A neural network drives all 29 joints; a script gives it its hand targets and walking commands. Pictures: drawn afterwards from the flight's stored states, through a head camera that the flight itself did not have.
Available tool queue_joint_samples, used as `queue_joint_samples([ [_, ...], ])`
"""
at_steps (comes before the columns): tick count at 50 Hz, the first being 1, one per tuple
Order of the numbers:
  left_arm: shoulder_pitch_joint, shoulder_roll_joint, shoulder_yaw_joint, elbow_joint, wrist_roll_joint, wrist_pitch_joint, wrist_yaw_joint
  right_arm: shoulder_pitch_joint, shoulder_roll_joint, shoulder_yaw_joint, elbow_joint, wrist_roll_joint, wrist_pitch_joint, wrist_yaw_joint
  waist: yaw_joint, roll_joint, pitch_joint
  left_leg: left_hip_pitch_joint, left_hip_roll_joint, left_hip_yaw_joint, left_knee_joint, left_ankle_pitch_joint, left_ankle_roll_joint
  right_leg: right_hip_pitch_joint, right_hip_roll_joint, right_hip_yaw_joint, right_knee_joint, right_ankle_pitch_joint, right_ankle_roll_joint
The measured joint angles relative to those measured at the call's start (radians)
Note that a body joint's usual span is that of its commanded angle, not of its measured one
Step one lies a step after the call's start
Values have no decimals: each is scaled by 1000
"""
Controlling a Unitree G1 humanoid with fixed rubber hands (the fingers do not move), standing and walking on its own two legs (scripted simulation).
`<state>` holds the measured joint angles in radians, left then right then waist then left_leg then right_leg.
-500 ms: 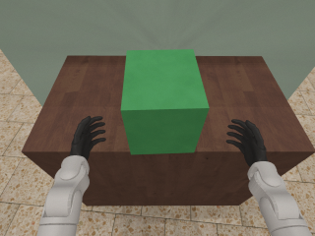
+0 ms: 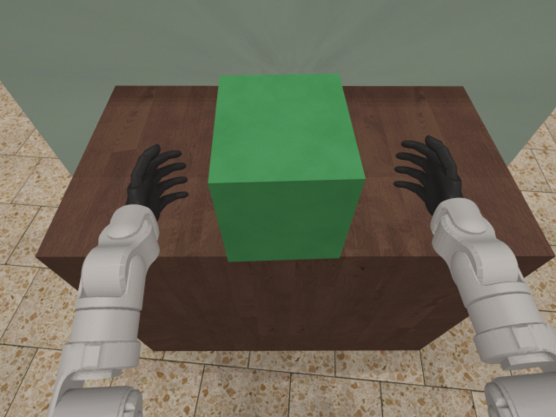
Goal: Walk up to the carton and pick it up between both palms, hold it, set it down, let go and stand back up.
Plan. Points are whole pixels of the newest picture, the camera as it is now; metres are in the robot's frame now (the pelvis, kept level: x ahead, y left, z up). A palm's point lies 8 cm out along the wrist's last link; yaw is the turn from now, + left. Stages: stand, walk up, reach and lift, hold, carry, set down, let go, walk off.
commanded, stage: reach and lift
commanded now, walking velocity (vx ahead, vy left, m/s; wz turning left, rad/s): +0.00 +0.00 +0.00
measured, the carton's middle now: (281, 170) +0.49 +0.05 +0.04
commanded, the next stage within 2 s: none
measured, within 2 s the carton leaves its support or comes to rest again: neither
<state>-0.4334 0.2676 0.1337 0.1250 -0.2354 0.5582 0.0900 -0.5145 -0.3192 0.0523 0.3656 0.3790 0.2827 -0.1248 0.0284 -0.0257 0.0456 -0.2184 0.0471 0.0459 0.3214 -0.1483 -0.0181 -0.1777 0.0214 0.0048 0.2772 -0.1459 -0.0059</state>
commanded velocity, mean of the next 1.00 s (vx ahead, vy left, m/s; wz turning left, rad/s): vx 0.00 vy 0.00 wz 0.00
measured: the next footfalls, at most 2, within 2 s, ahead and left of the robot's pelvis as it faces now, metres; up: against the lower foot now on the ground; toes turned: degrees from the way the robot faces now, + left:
none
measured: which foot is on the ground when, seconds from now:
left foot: down 0.00-1.00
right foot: down 0.00-1.00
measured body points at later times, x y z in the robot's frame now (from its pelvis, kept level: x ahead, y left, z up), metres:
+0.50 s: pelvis +0.01 +0.00 +0.00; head +0.05 +0.02 +0.45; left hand +0.44 +0.24 +0.15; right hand +0.48 -0.16 +0.16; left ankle +0.01 +0.13 -0.75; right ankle +0.00 -0.11 -0.75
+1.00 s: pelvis +0.01 +0.00 +0.00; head +0.06 +0.02 +0.44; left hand +0.47 +0.24 +0.14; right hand +0.50 -0.14 +0.15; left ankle +0.01 +0.13 -0.75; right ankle +0.00 -0.11 -0.75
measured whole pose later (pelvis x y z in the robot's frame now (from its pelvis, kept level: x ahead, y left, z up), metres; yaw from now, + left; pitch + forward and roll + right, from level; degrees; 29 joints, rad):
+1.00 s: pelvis +0.01 +0.00 +0.00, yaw +1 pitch +15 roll -1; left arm -1.05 0.33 0.04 1.06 -0.26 0.18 0.05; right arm -1.11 -0.32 0.12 1.13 0.37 0.16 -0.11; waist 0.04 -0.02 -0.16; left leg -0.46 0.04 0.02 0.34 -0.13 -0.01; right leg -0.39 0.02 -0.02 0.25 -0.12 0.00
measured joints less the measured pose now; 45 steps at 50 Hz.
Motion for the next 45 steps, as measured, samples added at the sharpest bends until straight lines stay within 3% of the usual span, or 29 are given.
queue_joint_samples([
  [14,-265,54,-5,284,-12,-39,-3,-286,6,-7,265,-14,45,-17,-1,-8,-85,-104,-1,-13,14,9,-1,-101,0,-12,16,3,-2],
  [25,-370,54,-38,451,-3,-94,-18,-399,-8,-11,444,-29,20,-1,14,10,-172,-156,-3,-17,15,2,6,-131,-2,-16,-27,19,5],
  [37,-526,84,-108,641,-60,-158,1,-542,-31,4,619,-15,1,24,21,20,-223,-228,2,-28,29,1,3,-187,4,-24,-43,32,3],
  [45,-615,73,-100,825,-52,-261,-14,-612,-25,44,721,-2,-47,20,21,20,-221,-243,1,-29,23,9,3,-208,4,-25,-34,32,2],
])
